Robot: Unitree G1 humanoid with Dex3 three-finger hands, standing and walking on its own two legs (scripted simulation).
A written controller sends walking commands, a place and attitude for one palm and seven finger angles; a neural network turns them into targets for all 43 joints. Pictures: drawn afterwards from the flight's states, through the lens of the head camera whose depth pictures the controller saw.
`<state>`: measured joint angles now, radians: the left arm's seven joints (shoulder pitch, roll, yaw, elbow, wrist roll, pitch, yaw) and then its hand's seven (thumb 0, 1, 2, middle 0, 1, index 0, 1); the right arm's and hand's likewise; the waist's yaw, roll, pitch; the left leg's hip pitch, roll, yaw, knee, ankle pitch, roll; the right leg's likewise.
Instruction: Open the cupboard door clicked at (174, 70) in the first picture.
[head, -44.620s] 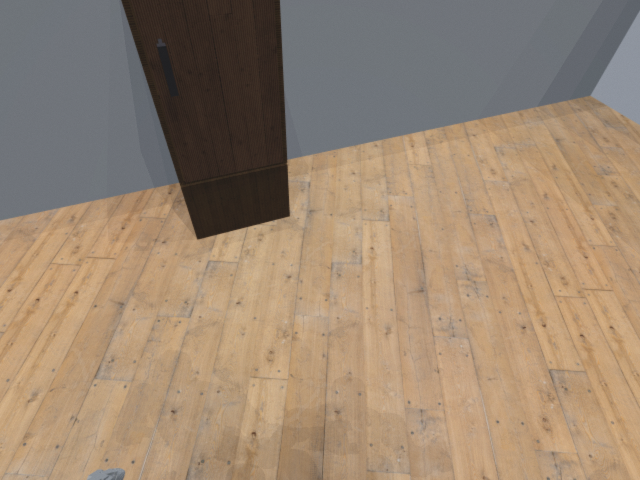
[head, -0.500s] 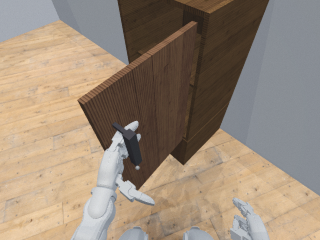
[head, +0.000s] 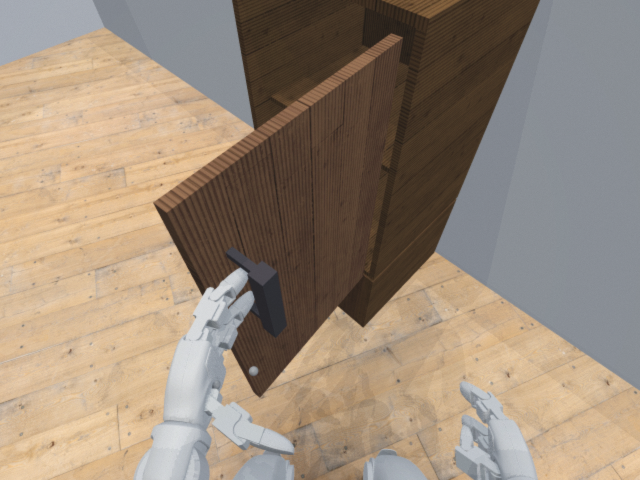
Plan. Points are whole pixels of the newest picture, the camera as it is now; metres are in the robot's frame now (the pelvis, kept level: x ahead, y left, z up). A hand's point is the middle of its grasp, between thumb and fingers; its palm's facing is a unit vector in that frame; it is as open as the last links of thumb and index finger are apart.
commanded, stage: slide the hand sideways off the handle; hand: left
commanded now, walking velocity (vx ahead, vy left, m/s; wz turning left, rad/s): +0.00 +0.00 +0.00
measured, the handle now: (256, 293) +0.32 +0.10 +0.06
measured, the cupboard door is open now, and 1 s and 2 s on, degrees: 95 95 95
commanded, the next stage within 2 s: draw the hand back to the body in 0.50 s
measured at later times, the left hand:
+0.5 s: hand (199, 410) +0.19 +0.14 +0.05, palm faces +0.05 -1.00 -0.03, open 16.1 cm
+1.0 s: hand (143, 408) +0.18 +0.17 +0.11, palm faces +0.01 -1.00 -0.05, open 16.3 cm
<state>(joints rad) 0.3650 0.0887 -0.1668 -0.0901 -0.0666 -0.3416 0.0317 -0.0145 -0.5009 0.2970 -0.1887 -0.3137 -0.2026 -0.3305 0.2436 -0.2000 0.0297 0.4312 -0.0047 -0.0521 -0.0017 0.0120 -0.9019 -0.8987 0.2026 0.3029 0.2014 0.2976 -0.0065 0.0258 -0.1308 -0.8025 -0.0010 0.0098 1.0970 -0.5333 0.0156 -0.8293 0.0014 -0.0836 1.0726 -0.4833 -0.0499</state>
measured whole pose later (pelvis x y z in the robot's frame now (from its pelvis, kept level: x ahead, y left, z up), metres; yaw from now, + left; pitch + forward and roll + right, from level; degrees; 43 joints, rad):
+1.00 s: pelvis +0.01 +0.00 +0.02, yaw +1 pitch +10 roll -2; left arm 0.63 0.23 0.10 -0.33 -0.27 -0.26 -0.19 -0.01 -0.50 0.30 -0.15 -0.30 -0.15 -0.30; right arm 0.29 -0.23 0.03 0.41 0.05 -0.09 -0.07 0.01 -0.90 -0.90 0.20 0.30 0.20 0.30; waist 0.01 0.05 -0.15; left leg -0.69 0.01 -0.03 1.03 -0.52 0.01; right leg -0.69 0.02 -0.11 0.97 -0.46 -0.05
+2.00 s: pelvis +0.03 +0.00 +0.08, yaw +0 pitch -4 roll +0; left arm 0.47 0.33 0.33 -0.39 -0.07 -0.07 0.11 0.01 0.84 0.87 -0.21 -0.30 -0.20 -0.31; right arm 0.19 -0.24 0.03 0.63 0.00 -0.09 -0.07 0.01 -0.90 -0.90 0.20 0.30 0.20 0.30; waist 0.07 0.07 0.02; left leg -0.06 -0.01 0.02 0.40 -0.27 0.02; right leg -0.09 0.02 -0.06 0.38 -0.23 -0.03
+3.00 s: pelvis -0.05 +0.02 +0.07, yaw +0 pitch +0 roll -1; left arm 0.56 0.40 0.42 -0.50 -0.02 -0.19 0.16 0.01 0.89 0.90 -0.21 -0.30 -0.21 -0.31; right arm 0.22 -0.23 0.01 0.56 0.01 -0.04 -0.09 0.01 -0.90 -0.90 0.20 0.30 0.20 0.30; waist 0.00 0.00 0.02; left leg -0.37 -0.02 0.03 0.58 -0.23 0.06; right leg -0.38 0.01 -0.04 0.52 -0.15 0.00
